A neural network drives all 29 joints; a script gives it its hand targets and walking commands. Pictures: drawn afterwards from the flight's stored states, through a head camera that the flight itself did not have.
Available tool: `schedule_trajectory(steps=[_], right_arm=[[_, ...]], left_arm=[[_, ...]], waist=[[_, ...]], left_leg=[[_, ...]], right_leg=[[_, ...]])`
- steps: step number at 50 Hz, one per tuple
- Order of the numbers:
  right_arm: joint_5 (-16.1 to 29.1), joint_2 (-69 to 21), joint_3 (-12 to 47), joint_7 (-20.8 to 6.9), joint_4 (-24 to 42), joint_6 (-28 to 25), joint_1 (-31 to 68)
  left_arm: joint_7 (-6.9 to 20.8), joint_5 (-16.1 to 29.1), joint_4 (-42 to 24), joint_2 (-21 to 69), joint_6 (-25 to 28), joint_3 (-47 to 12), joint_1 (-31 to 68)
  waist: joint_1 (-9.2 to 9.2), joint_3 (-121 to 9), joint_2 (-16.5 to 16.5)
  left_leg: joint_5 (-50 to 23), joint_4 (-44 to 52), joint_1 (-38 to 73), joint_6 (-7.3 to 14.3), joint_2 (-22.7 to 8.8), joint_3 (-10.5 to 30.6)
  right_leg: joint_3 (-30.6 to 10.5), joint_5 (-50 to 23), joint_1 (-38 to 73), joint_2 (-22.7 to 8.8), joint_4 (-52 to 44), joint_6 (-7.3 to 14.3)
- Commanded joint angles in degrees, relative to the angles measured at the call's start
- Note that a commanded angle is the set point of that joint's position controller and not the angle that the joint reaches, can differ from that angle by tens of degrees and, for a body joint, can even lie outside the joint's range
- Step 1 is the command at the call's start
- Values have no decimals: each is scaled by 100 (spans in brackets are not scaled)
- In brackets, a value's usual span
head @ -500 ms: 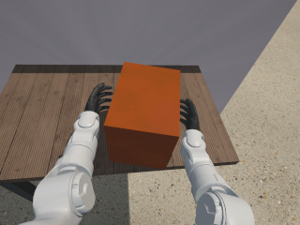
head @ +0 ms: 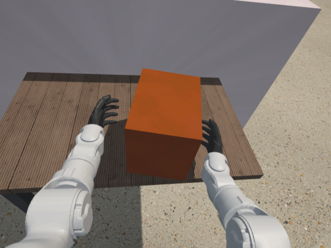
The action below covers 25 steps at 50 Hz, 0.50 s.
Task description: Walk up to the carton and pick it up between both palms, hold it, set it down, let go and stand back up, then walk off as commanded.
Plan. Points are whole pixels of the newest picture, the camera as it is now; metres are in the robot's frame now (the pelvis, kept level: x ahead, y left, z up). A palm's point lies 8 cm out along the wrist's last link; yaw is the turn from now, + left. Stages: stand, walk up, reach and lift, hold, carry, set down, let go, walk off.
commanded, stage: set down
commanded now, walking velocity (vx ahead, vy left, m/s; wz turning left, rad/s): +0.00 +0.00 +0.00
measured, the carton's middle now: (163, 124) +0.47 -0.02 +0.03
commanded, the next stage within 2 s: none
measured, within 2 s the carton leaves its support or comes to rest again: neither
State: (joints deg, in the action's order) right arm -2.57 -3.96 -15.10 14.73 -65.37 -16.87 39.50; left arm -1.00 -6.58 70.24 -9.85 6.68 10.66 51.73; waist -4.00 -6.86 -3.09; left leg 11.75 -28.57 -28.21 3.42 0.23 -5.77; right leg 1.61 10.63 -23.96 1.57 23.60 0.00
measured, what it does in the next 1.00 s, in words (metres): stands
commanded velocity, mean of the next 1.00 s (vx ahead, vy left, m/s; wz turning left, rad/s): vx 0.00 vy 0.00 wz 0.00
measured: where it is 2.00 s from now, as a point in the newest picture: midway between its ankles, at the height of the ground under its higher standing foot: outside the picture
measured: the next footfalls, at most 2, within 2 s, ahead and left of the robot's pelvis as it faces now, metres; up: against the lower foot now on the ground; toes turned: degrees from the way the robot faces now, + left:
none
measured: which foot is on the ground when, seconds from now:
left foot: down 0.00-1.00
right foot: down 0.00-1.00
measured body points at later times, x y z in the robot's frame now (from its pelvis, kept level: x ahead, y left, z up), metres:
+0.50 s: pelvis -0.02 +0.00 +0.00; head +0.01 +0.05 +0.45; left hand +0.41 +0.17 +0.05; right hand +0.34 -0.16 +0.03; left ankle +0.02 +0.06 -0.74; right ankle +0.00 -0.13 -0.74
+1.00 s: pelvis -0.03 +0.01 +0.00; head -0.03 +0.05 +0.45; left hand +0.32 +0.21 +0.05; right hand +0.25 -0.17 +0.05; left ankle +0.02 +0.06 -0.74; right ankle +0.00 -0.12 -0.74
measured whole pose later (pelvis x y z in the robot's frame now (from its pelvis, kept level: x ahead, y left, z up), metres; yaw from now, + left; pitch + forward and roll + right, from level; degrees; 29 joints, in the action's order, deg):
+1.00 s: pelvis -0.03 +0.01 +0.00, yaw +0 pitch +1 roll -3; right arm 6.9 -0.7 2.3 17.8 -18.1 -1.4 3.3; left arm 3.7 1.9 21.6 -13.8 -13.1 6.2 16.4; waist -3.9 -1.2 -2.3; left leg 11.6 -29.5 -19.4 3.5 -0.1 -5.8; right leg 1.7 8.9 -14.0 1.9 22.1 0.0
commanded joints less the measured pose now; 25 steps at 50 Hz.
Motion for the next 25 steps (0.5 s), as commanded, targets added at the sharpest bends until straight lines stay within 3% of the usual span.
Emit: schedule_trajectory(steps=[1, 4, 6, 8, 9, 10, 11, 13, 15, 17, 19, 20, 22, 23, 24, 25], right_arm=[[547, 805, 138, 132, 1252, -367, 2142], [515, 880, 38, 117, 1353, -207, 2462], [576, 828, 192, 118, 1646, -113, 2301], [653, 761, 315, 145, 1648, 45, 2195], [577, 875, 134, 132, 1687, 51, 2411], [699, 824, 371, 129, 1768, 56, 2115], [740, 801, 399, 152, 1774, 43, 2105], [748, 768, 460, 201, 1702, 114, 1945], [751, 819, 423, 230, 1967, 114, 1944], [874, 733, 651, 253, 2123, 71, 1516], [963, 671, 788, 288, 2287, -12, 1135], [1007, 726, 834, 316, 2374, -11, 1125], [1081, 728, 900, 341, 2514, -4, 1160], [1177, 651, 1103, 343, 2818, -67, 724], [1185, 775, 1098, 338, 2895, -60, 680], [1195, 835, 1161, 363, 3253, -76, 470]], left_arm=[[20, 710, -1001, -494, 270, -652, 1999], [-27, 932, -836, -539, 283, -794, 2346], [-44, 1103, -868, -566, 260, -892, 2111], [-46, 1086, -854, -646, 192, -881, 2082], [-81, 1180, -825, -623, 216, -987, 2223], [-74, 1132, -804, -679, 202, -883, 1864], [-54, 1186, -858, -616, 172, -982, 1822], [24, 1121, -795, -806, 103, -808, 1798], [39, 1132, -1073, -831, 91, -829, 1822], [85, 1082, -1389, -898, 58, -749, 1444], [143, 1075, -1919, -700, 1, -782, 1130], [186, 984, -2001, -857, -54, -686, 1092], [253, 989, -2164, -896, -135, -706, 1187], [240, 958, -2801, -797, -177, -713, 782], [274, 1021, -3102, -792, -240, -775, 814], [313, 990, -3324, -944, -347, -655, 563]], waist=[[-10, -3162, 1062], [-38, -2983, 1038], [-44, -2893, 881], [61, -2682, 871], [-16, -2774, 982], [114, -2760, 837], [20, -2713, 816], [87, -2634, 759], [37, -2739, 837], [173, -2685, 875], [146, -2934, 1034], [223, -2832, 1012], [199, -2770, 1078], [249, -2913, 1185], [163, -2885, 1230], [281, -2911, 1184]], left_leg=[[-2421, -394, 2162, -802, -319, 564], [-1401, -233, 1846, -736, -326, 616], [-1010, -135, 1699, -677, -307, 587], [-509, 22, 1545, -616, -282, 586], [-427, 33, 1500, -659, -314, 586], [-543, 3, 1554, -603, -289, 591], [-677, -28, 1648, -653, -284, 619], [-640, -55, 1668, -616, -239, 557], [-748, -52, 1812, -634, -277, 604], [-1120, -51, 2059, -675, -276, 581], [-1730, -169, 2451, -732, -284, 601], [-1852, -158, 2550, -738, -329, 649], [-1852, -199, 2623, -739, -315, 635], [-2218, -224, 2894, -756, -298, 629], [-2506, -252, 3084, -791, -334, 704], [-2574, -261, 3194, -792, -320, 654]], right_leg=[[188, -1649, 216, 199, -8, 44], [219, -933, 16, 167, 23, 89], [182, -975, 256, 120, 84, 84], [123, -664, 347, 77, 32, 70], [184, -617, 301, 88, 87, 74], [136, -733, 386, 76, 100, 62], [147, -845, 398, 99, 134, 59], [117, -736, 419, 59, 35, 21], [129, -818, 424, 95, 57, 54], [119, -1045, 684, 88, 4, 19], [150, -1381, 699, 137, -18, 35], [136, -1289, 767, 164, -74, 21], [121, -1195, 633, 154, -134, 36], [133, -1464, 809, 171, -151, 47], [161, -1469, 670, 196, -189, 44], [163, -1486, 748, 193, -224, 12]])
